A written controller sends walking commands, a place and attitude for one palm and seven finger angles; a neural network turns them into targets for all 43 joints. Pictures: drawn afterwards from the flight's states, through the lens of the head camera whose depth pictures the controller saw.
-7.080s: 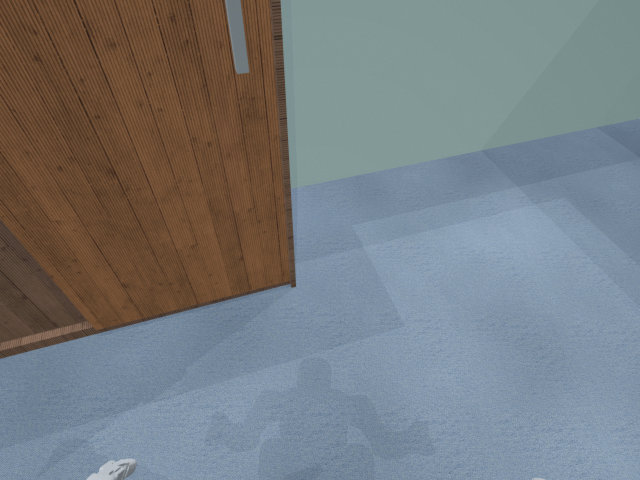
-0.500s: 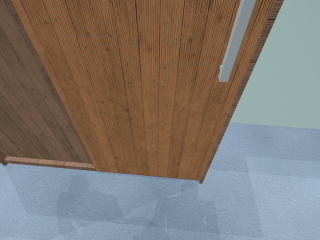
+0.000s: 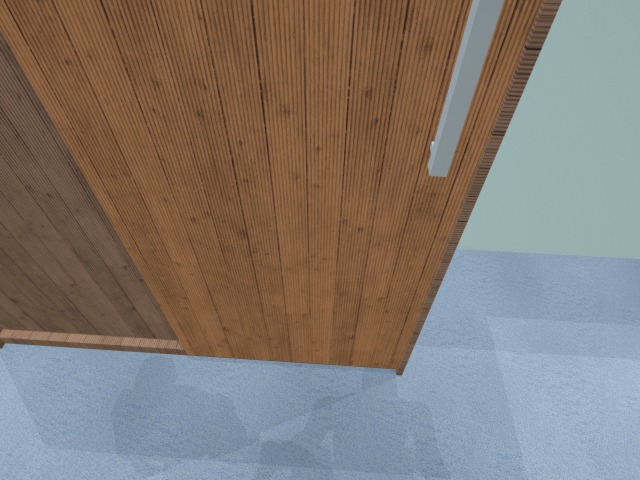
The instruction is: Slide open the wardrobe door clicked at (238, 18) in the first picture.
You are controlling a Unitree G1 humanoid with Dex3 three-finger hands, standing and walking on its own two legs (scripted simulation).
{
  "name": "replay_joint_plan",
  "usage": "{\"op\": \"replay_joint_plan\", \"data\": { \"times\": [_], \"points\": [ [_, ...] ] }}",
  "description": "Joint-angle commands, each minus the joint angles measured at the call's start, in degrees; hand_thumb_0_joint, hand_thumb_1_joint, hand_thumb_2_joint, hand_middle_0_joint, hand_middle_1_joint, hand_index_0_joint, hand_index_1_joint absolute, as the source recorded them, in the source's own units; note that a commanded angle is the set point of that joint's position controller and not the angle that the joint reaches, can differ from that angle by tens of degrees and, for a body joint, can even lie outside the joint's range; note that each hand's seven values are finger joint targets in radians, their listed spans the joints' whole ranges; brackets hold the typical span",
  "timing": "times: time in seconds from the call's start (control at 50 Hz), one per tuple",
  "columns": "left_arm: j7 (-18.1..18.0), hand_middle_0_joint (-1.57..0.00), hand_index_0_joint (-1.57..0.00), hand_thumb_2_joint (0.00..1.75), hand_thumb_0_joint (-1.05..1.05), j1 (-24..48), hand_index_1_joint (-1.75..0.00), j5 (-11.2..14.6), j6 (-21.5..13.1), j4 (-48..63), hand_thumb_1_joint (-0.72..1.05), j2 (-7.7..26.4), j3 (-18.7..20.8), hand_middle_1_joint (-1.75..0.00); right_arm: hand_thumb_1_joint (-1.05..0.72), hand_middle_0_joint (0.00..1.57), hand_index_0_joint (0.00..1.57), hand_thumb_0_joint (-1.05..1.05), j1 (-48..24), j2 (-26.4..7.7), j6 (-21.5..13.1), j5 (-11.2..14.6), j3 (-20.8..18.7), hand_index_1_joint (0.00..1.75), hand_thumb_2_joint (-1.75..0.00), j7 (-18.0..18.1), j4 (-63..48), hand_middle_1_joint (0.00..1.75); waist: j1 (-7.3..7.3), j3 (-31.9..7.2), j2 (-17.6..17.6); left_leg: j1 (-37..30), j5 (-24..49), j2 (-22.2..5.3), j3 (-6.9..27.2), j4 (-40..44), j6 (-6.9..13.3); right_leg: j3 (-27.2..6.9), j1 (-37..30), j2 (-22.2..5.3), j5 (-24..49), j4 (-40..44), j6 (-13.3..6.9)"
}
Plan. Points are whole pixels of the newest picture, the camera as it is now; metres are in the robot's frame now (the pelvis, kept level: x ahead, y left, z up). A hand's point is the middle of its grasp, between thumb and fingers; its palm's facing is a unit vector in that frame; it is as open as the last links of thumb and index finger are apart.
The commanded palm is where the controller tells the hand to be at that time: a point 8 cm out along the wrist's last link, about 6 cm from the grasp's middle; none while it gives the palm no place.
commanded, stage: look again from close up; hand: right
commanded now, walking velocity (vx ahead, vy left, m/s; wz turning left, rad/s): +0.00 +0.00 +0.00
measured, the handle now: (461, 68) +0.54 -0.15 +0.26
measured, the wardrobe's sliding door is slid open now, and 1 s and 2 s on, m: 0.00 0.00 0.00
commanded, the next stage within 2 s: shuffle to correct the standing spot in 0.34 s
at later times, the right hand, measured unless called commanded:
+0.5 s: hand out of the picture +0.03 -0.20 -0.17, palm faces +0.02 +0.97 -0.24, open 7.4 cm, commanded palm none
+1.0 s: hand out of the picture +0.08 -0.17 -0.18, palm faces +0.04 +0.97 -0.25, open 7.3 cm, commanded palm none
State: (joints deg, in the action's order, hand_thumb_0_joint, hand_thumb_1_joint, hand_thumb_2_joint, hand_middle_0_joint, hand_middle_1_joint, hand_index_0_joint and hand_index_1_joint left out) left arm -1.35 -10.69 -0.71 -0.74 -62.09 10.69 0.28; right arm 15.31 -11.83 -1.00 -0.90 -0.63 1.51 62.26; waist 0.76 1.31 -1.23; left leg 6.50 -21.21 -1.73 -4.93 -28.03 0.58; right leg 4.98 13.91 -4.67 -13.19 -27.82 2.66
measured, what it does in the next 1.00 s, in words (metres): steps on the spot: left foot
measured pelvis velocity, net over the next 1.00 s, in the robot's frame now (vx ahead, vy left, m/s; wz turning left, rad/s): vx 0.06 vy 0.02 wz -0.02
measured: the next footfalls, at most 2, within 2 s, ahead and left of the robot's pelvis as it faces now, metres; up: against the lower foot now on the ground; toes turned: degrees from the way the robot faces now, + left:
left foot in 0.94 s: +0.11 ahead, +0.09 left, +0.00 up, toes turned +0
right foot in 1.38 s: +0.08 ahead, -0.11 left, +0.00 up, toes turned -6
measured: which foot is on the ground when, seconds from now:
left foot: down 0.00-0.76, up 0.78-0.92, down 0.94-1.00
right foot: down 0.00-0.96, up 0.98-1.00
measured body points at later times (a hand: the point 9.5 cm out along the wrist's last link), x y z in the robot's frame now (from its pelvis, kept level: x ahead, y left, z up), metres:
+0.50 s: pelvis +0.00 +0.00 +0.00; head +0.01 -0.01 +0.45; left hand +0.04 +0.24 -0.15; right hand +0.03 -0.26 -0.15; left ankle -0.07 +0.10 -0.74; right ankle +0.01 -0.15 -0.74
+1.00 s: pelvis +0.06 +0.02 -0.01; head +0.10 +0.04 +0.44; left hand -0.01 +0.22 -0.18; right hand +0.08 -0.22 -0.16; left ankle +0.06 +0.09 -0.74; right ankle +0.01 -0.14 -0.73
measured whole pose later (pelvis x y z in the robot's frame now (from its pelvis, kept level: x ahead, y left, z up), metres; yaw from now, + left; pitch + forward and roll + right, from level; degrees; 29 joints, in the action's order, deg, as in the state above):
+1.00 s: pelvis +0.06 +0.02 -0.01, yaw -1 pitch +0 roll -2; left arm -1.9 -21.6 -0.4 0.3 -66.9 6.4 0.4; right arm 14.4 -9.1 -1.8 -0.8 -1.9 1.7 61.5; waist -1.8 4.3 0.6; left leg 17.0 -19.8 -2.6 -7.9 -38.1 2.8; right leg 3.9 11.7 -4.6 -25.0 -35.6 2.3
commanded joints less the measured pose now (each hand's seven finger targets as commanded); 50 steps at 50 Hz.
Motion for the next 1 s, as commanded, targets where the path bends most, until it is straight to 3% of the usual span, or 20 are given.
{"op": "replay_joint_plan", "data": {
  "times": [0.0,0.4,0.46,0.54,0.64,0.68,0.7,0.72,0.74,0.76,0.78,0.8,0.82,0.84,0.88,0.9,0.92,0.94,0.96,0.98],
  "points": [
    [-0.33,-0.20,-0.20,0.90,0.00,-1.56,-0.30,-0.06,-0.85,2.12,0.90,7.89,1.34,-0.30,-0.90,0.20,0.20,0.00,2.85,-7.89,-0.68,-0.28,-1.45,0.30,-0.90,0.14,-2.01,0.30,-0.14,-0.69,0.03,3.86,23.11,-5.23,4.27,5.32,1.18,-2.46,-5.07,-2.91,16.14,2.05,-3.54],
    [-0.22,-0.20,-0.20,0.90,0.00,-0.92,-0.30,0.00,-0.87,0.69,0.90,8.77,0.91,-0.30,-0.90,0.20,0.20,0.00,1.13,-9.05,-0.50,-0.16,-1.42,0.30,-0.90,0.07,-1.83,0.30,0.09,-0.41,0.45,2.29,21.70,-5.57,3.89,7.27,0.83,-2.98,-5.90,-2.93,16.27,4.14,-3.58],
    [0.10,-0.20,-0.20,0.90,0.00,-3.00,-0.30,-0.31,-0.33,-0.44,0.90,5.71,0.18,-0.30,-0.90,0.20,0.20,0.00,3.27,-5.97,0.15,-0.12,-0.74,0.30,-0.90,0.06,-0.41,0.30,0.07,0.16,0.33,3.07,10.85,-5.30,3.38,7.66,0.78,-2.08,-5.13,-2.43,7.48,3.89,-3.28],
    [0.75,-0.20,-0.20,0.90,0.00,-3.66,-0.30,-0.80,0.09,0.06,0.90,5.23,0.44,-0.30,-0.90,0.20,0.20,0.00,4.61,-6.64,0.66,-0.35,-1.34,0.30,-0.90,-0.54,-0.20,0.30,0.16,5.64,-1.74,6.30,-7.79,-5.73,6.10,9.87,2.76,-0.18,1.27,-0.49,-6.09,0.55,-3.18],
    [0.87,-0.20,-0.20,0.90,0.00,-5.45,-0.30,-0.72,-0.78,0.77,0.90,3.59,0.57,-0.30,-0.90,0.20,0.20,0.00,7.50,-6.97,0.18,-0.37,-2.30,0.30,-0.90,-0.66,0.14,0.30,-0.17,7.95,-3.96,5.57,-1.63,-7.67,7.51,7.95,5.06,2.46,4.84,0.95,-3.99,-5.84,-3.31],
    [0.65,-0.20,-0.20,0.90,0.00,-8.74,-0.30,-0.61,-1.41,-0.11,0.90,4.14,0.84,-0.30,-0.90,0.20,0.20,0.00,7.79,-5.69,-0.09,-0.28,-2.24,0.30,-0.90,-0.78,0.03,0.30,-1.48,6.52,0.19,7.63,4.85,-5.39,3.52,1.67,4.02,1.04,-0.90,-0.64,2.62,-3.21,-4.26],
    [0.41,-0.20,-0.20,0.90,0.00,-12.68,-0.30,-0.68,-1.64,-1.56,0.90,5.70,1.35,-0.30,-0.90,0.20,0.20,0.00,6.74,-4.35,-0.27,-0.36,-2.03,0.30,-0.90,-0.91,-0.49,0.30,-3.09,5.60,6.38,11.27,6.89,-2.54,-0.54,-5.49,2.82,-3.05,-6.21,-3.56,8.98,-0.79,-5.83],
    [0.00,-0.20,-0.20,0.90,0.00,-18.35,-0.30,-0.91,-1.90,-3.49,0.90,8.40,2.05,-0.30,-0.90,0.20,0.20,0.00,5.01,-2.30,-0.60,-0.31,-1.70,0.30,-0.90,-0.95,-1.47,0.30,-4.97,3.15,14.84,16.64,0.61,0.68,-4.33,-16.23,1.33,-12.67,-11.47,-9.51,15.72,3.42,-9.55],
    [-0.57,-0.20,-0.20,0.90,0.00,-22.91,-0.30,-1.12,-2.02,-4.68,0.90,9.56,2.52,-0.30,-0.90,0.20,0.20,0.00,1.56,-1.34,-0.93,-0.26,-1.32,0.30,-0.90,-0.86,-3.32,0.30,-6.66,3.73,20.81,26.39,-13.38,2.21,-3.44,-26.76,1.08,-20.61,-16.86,-14.93,25.17,7.65,-14.16],
    [-1.04,-0.20,-0.20,0.90,0.00,-24.68,-0.30,-1.15,-2.17,-5.07,0.90,8.86,2.16,-0.30,-0.90,0.20,0.20,0.00,-0.92,-1.65,-1.02,-0.32,-1.45,0.30,-0.90,-0.60,-4.61,0.30,-7.01,4.03,18.20,30.36,-16.60,0.20,0.50,-33.41,1.65,-22.62,-18.06,-17.81,33.92,7.34,-16.85],
    [-1.31,-0.20,-0.20,0.90,0.00,-22.22,-0.30,-1.04,-2.21,-4.44,0.90,7.51,1.78,-0.30,-0.90,0.20,0.20,0.00,-1.41,-1.16,-0.94,-0.15,-1.66,0.30,-0.90,-0.49,-4.59,0.30,-5.63,4.64,13.85,29.47,-15.73,-2.18,2.44,-33.73,1.74,-20.16,-14.63,-18.31,38.27,6.50,-17.14],
    [-1.41,-0.20,-0.20,0.90,0.00,-18.70,-0.30,-1.14,-2.12,-3.33,0.90,6.23,1.67,-0.30,-0.90,0.20,0.20,0.00,-1.80,-0.40,-0.85,-0.10,-1.62,0.30,-0.90,-0.60,-4.52,0.30,-4.46,6.06,10.57,26.91,-14.57,-3.12,3.02,-29.82,1.65,-17.35,-11.05,-17.20,40.68,5.59,-16.16],
    [-1.59,-0.20,-0.20,0.90,0.00,-15.13,-0.30,-1.24,-1.93,-2.20,0.90,6.55,1.55,-0.30,-0.90,0.20,0.20,0.00,0.12,0.98,-0.57,0.15,-1.76,0.30,-0.90,-0.79,-4.05,0.30,-2.68,4.52,10.92,21.13,-13.52,-3.48,2.75,-24.41,1.26,-12.94,-7.16,-15.12,37.45,5.62,-13.93],
    [-1.67,-0.20,-0.20,0.90,0.00,-11.56,-0.30,-1.13,-1.76,-1.27,0.90,6.27,1.49,-0.30,-0.90,0.20,0.20,0.00,3.01,1.98,-0.30,0.40,-1.70,0.30,-0.90,-0.88,-3.03,0.30,-0.59,3.36,11.79,14.70,-10.24,-3.19,1.83,-16.92,0.75,-9.19,-3.08,-12.31,32.24,5.51,-11.45],
    [-1.46,-0.20,-0.20,0.90,0.00,-7.98,-0.30,-0.27,-1.42,-0.39,0.90,5.68,1.43,-0.30,-0.90,0.20,0.20,0.00,10.06,1.99,-0.35,0.22,-1.77,0.30,-0.90,-0.82,-0.32,0.30,2.85,-0.76,7.19,2.87,11.43,-1.18,-1.55,-1.13,-1.00,-3.18,0.99,-6.38,20.01,0.04,-6.56],
    [-1.33,-0.20,-0.20,0.90,0.00,-9.25,-0.30,0.13,-1.39,-0.29,0.90,3.25,1.24,-0.30,-0.90,0.20,0.20,0.00,12.33,-1.03,-1.05,-0.07,-2.12,0.30,-0.90,-0.42,0.53,0.30,3.03,-2.88,-1.31,-3.14,20.98,-3.48,1.86,3.35,-1.09,-1.93,3.73,-3.25,10.97,-3.71,-3.91],
    [-0.92,-0.20,-0.20,0.90,0.00,-9.88,-0.30,0.59,-1.04,0.35,0.90,1.22,0.82,-0.30,-0.90,0.20,0.20,0.00,12.29,-4.75,-1.45,-0.08,-2.59,0.30,-0.90,0.05,0.62,0.30,2.20,-4.57,-10.24,-3.73,30.12,-12.70,10.93,5.30,1.49,0.20,5.96,-0.73,-6.02,-5.87,-1.80],
    [-0.80,-0.20,-0.20,0.90,0.00,-11.11,-0.30,0.71,-0.56,0.30,0.90,0.18,1.03,-0.30,-0.90,0.20,0.20,0.00,9.81,-6.82,-1.39,0.04,-2.59,0.30,-0.90,0.21,-0.39,0.30,1.25,-4.54,-13.06,-0.82,35.50,-18.62,14.61,7.61,5.64,0.35,4.60,0.86,-15.54,-9.26,-1.41],
    [-0.80,-0.20,-0.20,0.90,0.00,-10.88,-0.30,0.63,-0.21,-0.16,0.90,0.74,1.63,-0.30,-0.90,0.20,0.20,0.00,6.94,-7.93,-1.31,-0.08,-2.65,0.30,-0.90,0.13,-1.53,0.30,0.96,-3.01,-10.17,2.04,36.42,-18.89,13.27,7.81,7.89,-0.43,3.36,0.87,-17.63,-12.99,-1.70],
    [-0.84,-0.20,-0.20,0.90,0.00,-9.27,-0.30,0.48,0.31,-0.34,0.90,0.09,1.71,-0.30,-0.90,0.20,0.20,0.00,5.43,-7.29,-1.37,-0.20,-2.89,0.30,-0.90,0.36,-1.99,0.30,1.41,-0.37,-12.66,3.95,41.30,-17.78,13.71,7.30,8.19,-1.21,4.96,0.32,-18.52,-16.97,-1.80]
  ]
}}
